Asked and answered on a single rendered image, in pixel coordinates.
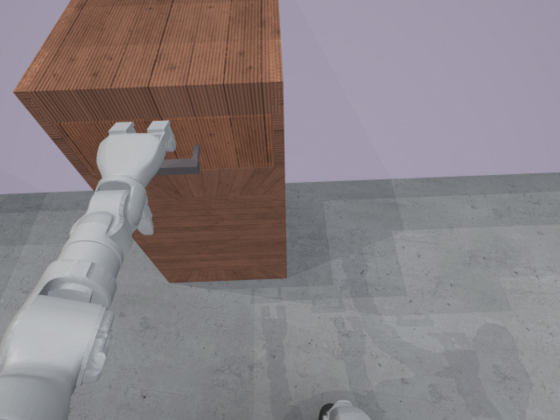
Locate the cabinet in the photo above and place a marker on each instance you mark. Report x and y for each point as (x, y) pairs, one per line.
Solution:
(142, 59)

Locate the handle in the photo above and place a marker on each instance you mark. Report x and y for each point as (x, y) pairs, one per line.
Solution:
(181, 166)

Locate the left robot hand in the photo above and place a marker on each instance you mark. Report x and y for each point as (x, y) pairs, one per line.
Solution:
(137, 156)

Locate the robot left upper arm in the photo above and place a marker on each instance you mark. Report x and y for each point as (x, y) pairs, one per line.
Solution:
(59, 344)

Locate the robot left forearm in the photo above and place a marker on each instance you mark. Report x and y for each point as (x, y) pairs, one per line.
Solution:
(88, 264)

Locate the drawer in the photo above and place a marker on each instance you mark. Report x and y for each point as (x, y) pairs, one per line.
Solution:
(226, 141)

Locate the right robot shin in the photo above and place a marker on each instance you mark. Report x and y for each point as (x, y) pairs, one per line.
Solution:
(341, 403)

